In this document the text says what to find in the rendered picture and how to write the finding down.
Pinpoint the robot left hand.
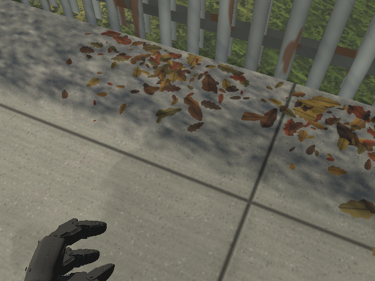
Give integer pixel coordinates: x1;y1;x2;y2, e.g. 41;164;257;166
24;218;115;281

